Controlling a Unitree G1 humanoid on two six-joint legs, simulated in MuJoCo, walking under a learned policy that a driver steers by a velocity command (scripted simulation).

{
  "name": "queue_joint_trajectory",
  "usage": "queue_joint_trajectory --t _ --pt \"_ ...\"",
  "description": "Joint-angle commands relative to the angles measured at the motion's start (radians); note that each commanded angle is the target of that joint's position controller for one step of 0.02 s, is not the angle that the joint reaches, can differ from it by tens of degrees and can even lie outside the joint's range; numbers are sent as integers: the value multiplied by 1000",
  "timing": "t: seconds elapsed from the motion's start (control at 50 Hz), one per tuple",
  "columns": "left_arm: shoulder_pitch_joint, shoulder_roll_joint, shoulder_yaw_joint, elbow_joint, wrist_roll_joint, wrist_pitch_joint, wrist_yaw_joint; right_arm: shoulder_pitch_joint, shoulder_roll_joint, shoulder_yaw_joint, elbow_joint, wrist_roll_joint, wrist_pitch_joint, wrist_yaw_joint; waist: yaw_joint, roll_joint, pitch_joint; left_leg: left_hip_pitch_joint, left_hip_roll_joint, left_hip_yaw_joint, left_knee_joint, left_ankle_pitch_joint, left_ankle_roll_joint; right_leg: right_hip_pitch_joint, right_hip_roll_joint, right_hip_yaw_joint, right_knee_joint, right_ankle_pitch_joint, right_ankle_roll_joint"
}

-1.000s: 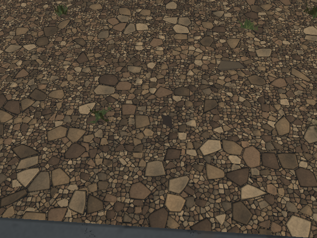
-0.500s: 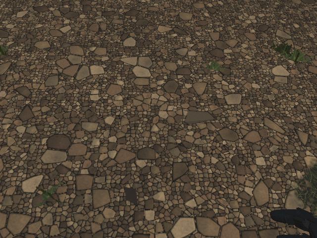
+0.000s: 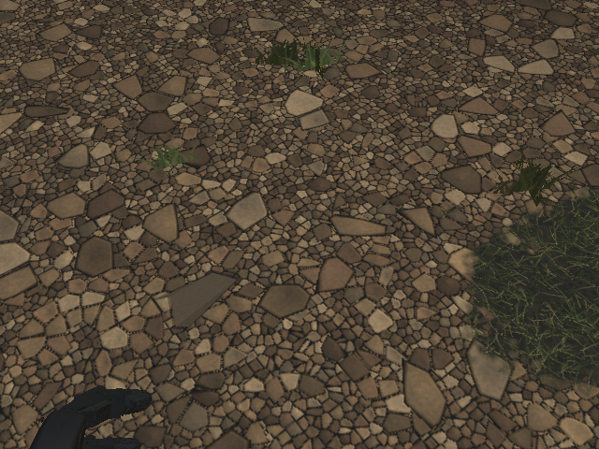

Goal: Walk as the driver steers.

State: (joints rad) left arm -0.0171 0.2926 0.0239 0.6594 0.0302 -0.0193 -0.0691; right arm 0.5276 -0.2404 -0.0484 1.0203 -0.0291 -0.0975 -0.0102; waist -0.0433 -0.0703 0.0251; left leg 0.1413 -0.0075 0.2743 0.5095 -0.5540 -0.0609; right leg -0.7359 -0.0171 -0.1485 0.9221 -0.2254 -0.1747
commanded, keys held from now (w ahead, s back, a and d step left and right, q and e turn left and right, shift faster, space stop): e+shift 0.32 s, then shift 0.06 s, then q+shift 0.62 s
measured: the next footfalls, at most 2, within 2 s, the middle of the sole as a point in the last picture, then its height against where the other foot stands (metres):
right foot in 0.02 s outside the picture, level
left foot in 0.40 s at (279, 413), level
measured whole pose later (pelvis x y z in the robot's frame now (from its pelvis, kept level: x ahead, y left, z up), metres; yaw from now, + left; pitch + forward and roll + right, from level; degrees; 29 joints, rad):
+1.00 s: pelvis +0.35 +0.02 +0.05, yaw -4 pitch +1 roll +1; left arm 0.20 0.25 0.02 0.67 0.03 0.01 0.04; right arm 0.21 -0.32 -0.09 0.67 -0.01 0.10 0.06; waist 0.00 0.03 0.05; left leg -0.48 0.01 0.02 0.95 -0.40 -0.06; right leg -0.18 -0.03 -0.15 0.44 -0.28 -0.04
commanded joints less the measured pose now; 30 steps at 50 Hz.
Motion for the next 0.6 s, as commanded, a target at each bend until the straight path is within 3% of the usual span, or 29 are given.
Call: queue_joint_trajectory --t 0.02,0.04,0.06,0.08,0.1,0.12,0.14,0.18,0.24,0.28,0.32,0.36,0.38,0.4,0.42,0.44,0.46,0.48,0.5,0.52,0.56,0.6 --pt "555 147 67 108 -6 -6 19 -250 -206 -31 -165 21 -13 -1 368 105 -223 -573 195 -71 695 1128 32 959 86 98 -210 214 -126" --pt "480 250 99 92 -34 9 44 -219 -120 -16 -214 11 -5 15 261 -168 -237 -800 0 -50 1199 33 6 1073 -135 426 -252 577 -199" --pt "490 312 108 32 -5 24 54 -203 -161 -13 -322 23 -10 8 230 -92 -471 -993 -4 -278 1349 -1 -7 1292 -304 805 -338 744 -363" --pt "473 280 109 26 0 31 77 -294 -164 -1 -348 21 -16 4 238 68 -396 -1068 33 -333 1274 73 -2 1224 -299 840 -447 651 -327" --pt "399 236 99 41 -8 27 88 -282 -142 8 -350 19 -12 -2 162 131 -192 -1065 69 -329 1160 95 -2 1005 -278 759 -493 666 -289" --pt "333 190 84 41 -18 24 93 -272 -139 9 -350 -3 4 -6 87 180 -70 -1009 98 -327 1059 79 -8 813 -219 669 -523 661 -242" --pt "277 167 73 24 -25 15 97 -222 -152 6 -334 -18 30 -11 32 196 6 -918 116 -321 984 83 -18 648 -181 571 -532 791 -211" --pt "217 159 64 15 -27 -2 86 -190 -155 6 -352 -27 74 -14 -35 174 19 -763 126 -312 753 83 -41 448 -89 458 -571 861 -177" --pt "199 185 82 22 -18 -10 77 -225 -120 18 -377 -5 78 -11 -33 113 -67 -630 62 -261 462 314 -27 426 44 340 -494 1002 -102" --pt "197 168 85 21 -25 1 75 -270 -104 29 -394 9 75 -14 -3 51 -112 -533 13 -243 291 472 0 422 90 320 -445 912 -45" --pt "220 153 89 23 -27 16 74 -304 -110 32 -406 14 73 -21 30 29 -121 -451 -31 -246 173 538 13 420 108 363 -378 772 10" --pt "229 152 90 21 -24 19 80 -236 -141 21 -382 5 62 -27 9 33 -125 -354 -55 -255 33 600 26 463 106 409 -257 656 61" --pt "218 157 92 18 -29 14 82 -151 -148 15 -352 -1 49 -31 -42 51 -133 -263 -48 -249 -74 720 41 476 121 391 -129 600 97" --pt "247 114 82 6 -35 3 83 -69 -188 6 -330 -5 28 -36 -66 145 -174 -127 113 -363 -82 1116 96 415 183 321 132 209 134" --pt "400 44 69 -9 -39 0 91 -89 -224 10 -363 -16 27 -31 31 293 -264 5 439 -723 9 1743 266 244 306 271 400 -534 163" --pt "506 65 67 34 3 4 96 -97 -210 4 -368 1 37 -19 58 239 -345 -7 467 -848 7 1737 352 226 263 361 507 -457 158" --pt "506 70 57 50 1 19 95 -211 -206 -5 -394 10 43 -25 86 252 -348 -78 476 -896 -49 1324 415 192 220 366 583 -364 160" --pt "409 86 49 48 11 35 91 -297 -129 14 -412 10 56 -26 76 159 -265 -243 380 -832 -128 928 374 227 169 353 504 -296 166" --pt "321 87 46 25 9 48 82 -330 -88 34 -401 4 61 -22 74 133 -191 -344 290 -730 -163 713 318 254 148 343 396 -284 171" --pt "310 85 41 22 11 62 71 -335 -100 32 -385 0 70 -15 84 152 -148 -415 220 -641 -194 645 279 308 132 273 281 -289 182" --pt "301 57 24 11 -4 79 69 -305 -173 0 -352 -1 89 0 85 208 -98 -473 118 -558 -218 639 235 387 127 162 39 -322 192" --pt "279 42 10 4 -15 82 80 -248 -207 -26 -337 -3 106 13 61 224 -106 -444 118 -609 -226 584 243 419 140 162 -71 -324 185"
Over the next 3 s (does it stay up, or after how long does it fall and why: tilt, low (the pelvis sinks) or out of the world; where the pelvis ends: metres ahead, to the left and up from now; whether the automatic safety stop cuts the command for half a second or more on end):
stays up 1.02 0.00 0.05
